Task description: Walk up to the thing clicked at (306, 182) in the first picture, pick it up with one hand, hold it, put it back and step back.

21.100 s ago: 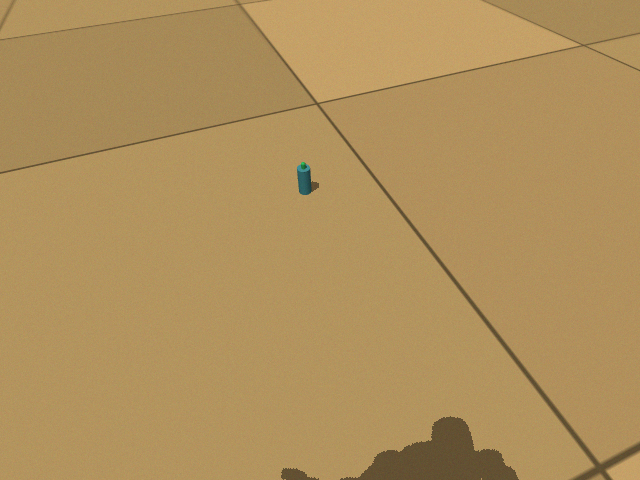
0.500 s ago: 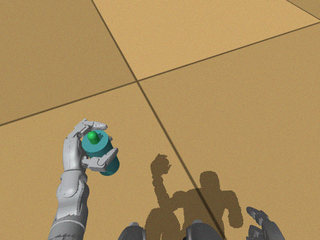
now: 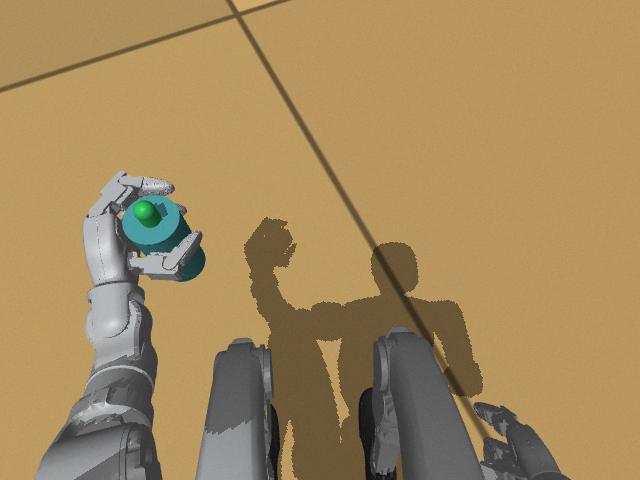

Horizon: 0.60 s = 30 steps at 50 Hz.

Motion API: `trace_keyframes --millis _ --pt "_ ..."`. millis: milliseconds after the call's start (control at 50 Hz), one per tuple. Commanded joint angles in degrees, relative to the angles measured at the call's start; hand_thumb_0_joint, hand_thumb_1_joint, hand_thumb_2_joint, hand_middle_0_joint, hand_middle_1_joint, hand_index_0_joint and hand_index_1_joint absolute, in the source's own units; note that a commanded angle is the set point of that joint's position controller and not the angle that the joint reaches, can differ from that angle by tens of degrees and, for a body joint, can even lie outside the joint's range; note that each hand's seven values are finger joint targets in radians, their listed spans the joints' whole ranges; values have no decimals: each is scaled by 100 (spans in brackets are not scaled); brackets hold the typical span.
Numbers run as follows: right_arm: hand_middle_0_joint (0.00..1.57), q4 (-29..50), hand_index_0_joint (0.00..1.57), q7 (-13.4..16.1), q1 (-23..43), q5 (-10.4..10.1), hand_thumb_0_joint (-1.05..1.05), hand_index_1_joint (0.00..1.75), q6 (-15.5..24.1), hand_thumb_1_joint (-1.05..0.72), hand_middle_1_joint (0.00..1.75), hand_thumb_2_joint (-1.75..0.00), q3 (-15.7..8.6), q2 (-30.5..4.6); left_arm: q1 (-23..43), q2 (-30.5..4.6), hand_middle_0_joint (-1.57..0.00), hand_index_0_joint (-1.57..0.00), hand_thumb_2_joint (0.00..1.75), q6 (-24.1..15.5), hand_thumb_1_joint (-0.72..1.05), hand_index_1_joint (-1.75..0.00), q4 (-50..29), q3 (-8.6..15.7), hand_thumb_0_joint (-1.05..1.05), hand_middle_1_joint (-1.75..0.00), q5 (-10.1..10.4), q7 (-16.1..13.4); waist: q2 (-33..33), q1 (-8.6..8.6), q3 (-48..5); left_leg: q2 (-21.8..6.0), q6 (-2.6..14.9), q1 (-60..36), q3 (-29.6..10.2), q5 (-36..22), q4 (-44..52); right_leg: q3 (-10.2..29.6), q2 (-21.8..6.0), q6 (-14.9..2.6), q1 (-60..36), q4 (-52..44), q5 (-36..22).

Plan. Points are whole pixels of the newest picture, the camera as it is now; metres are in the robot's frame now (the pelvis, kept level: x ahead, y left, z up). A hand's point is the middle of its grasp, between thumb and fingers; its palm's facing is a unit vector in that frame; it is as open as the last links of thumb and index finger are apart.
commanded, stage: crouch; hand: left
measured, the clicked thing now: (165, 238) +0.42 +0.20 -0.06
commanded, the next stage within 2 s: lower in 1.04 s
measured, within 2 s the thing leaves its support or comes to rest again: neither
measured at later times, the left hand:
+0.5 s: hand (188, 246) +0.45 +0.21 -0.19, palm faces +0.18 -0.98 -0.01, open 9.0 cm
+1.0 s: hand (197, 251) +0.47 +0.22 -0.26, palm faces +0.16 -0.99 -0.01, open 9.0 cm
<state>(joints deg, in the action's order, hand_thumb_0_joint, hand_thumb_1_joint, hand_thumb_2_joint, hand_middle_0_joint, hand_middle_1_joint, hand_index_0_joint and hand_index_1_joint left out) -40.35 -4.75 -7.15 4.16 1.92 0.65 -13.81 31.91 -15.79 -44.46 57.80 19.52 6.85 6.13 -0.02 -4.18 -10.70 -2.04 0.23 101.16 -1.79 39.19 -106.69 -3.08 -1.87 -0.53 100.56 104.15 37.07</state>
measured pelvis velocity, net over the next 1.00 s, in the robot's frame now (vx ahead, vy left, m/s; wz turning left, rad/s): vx -0.04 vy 0.01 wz -0.11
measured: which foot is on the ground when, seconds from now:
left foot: down 0.00-1.00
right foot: down 0.00-1.00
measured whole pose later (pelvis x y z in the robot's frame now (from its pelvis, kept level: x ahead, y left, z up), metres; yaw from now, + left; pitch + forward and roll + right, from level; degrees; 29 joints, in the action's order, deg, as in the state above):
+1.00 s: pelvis -0.04 +0.01 -0.19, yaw -7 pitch +27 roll -10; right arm -40.5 -7.1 -3.6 11.1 -1.6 11.1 -17.6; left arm 45.9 -34.2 -46.9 72.2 30.5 2.5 7.7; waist 4.1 -12.7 3.3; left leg -1.9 0.9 130.2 -9.1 39.4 -142.0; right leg -8.3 -1.4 0.0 126.2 134.0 34.9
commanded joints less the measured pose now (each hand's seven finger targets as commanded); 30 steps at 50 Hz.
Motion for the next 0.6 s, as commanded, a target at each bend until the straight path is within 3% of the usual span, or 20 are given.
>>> trace_keyframes --millis 0,20,60,140,180,200,280,340,440,460,580 --pt "20 295 20 40 -661 82 0 30 123 -91 30 -91 -359 -1173 2410 -1287 -121 -122 125 -642 30 -135 -1019 355 0 -135 4 -38 -534 -234 -3435 191 45 -1757 -185 -1401 677 83 197 -192 -1208 -536 -1186" --pt "20 255 20 32 -688 113 0 30 112 -91 30 -91 -344 -1197 2433 -1527 -121 -122 126 -661 28 -136 -745 557 0 -136 -34 -66 -521 -212 -3567 188 49 -1640 -162 -1349 523 102 192 -176 -1218 -436 -1134" --pt "20 210 20 8 -626 150 0 30 97 -91 30 -91 -304 -1196 2579 -1397 -123 -124 127 -708 29 -137 -492 368 0 -137 -109 -8 -640 -282 -3463 172 28 -1520 -134 -1075 362 62 194 -184 -841 -253 -896" --pt "20 140 20 7 -685 227 0 30 59 -92 30 -91 -254 -1248 2758 -1841 -123 -124 126 -713 25 -138 -189 657 0 -137 -211 44 -754 -237 -3543 189 24 -988 15 -693 -29 114 168 -143 -809 8 -618" --pt "20 104 20 -13 -752 251 0 30 23 -92 30 -91 -230 -1313 2882 -2094 -124 -125 127 -685 21 -139 -270 868 0 -139 -210 65 -881 -223 -3844 187 27 -1004 37 -986 -220 68 173 -146 -812 241 -884" --pt "20 100 20 -16 -760 256 0 30 1 -92 30 -91 -209 -1308 3021 -2054 -123 -124 126 -654 19 -139 -282 809 0 -139 -209 82 -945 -328 -3908 179 26 -936 32 -1018 -299 46 183 -149 -813 343 -933" --pt "20 22 20 -11 -772 271 0 30 -58 -91 30 -91 -126 -1392 3206 -2039 -121 -122 127 -544 24 -137 171 816 0 -137 -244 95 -885 -579 -3408 166 43 -549 -45 -836 -595 -157 204 -151 -227 694 -878" --pt "20 13 20 -18 -704 297 0 30 -94 -91 30 -91 -51 -1434 3075 -2335 -123 -124 125 -543 22 -137 467 951 0 -138 -329 158 -695 -594 -2932 177 83 85 -46 -384 -762 -221 225 -117 -98 816 -512" --pt "20 65 20 -48 -668 348 0 30 -153 -90 30 -90 48 -1571 3097 -2610 -122 -125 124 -549 21 -137 400 1185 0 -138 -261 248 -807 -526 -3011 167 72 203 -72 -334 -1034 -319 263 -112 61 1119 -474" --pt "20 73 20 -60 -713 371 0 30 -160 -90 30 -90 91 -1569 3230 -2614 -122 -125 124 -544 19 -137 375 1130 0 -138 -281 263 -878 -651 -2985 165 77 291 -71 -404 -1130 -321 267 -104 -18 1161 -570" --pt "20 4 20 -61 -716 455 0 30 -208 -90 30 -90 214 -1658 3311 -2857 -121 -123 123 -563 22 -135 224 1183 0 -136 -346 225 -1100 -679 -2847 131 54 444 -155 -375 -1348 -417 297 -114 209 1398 -605"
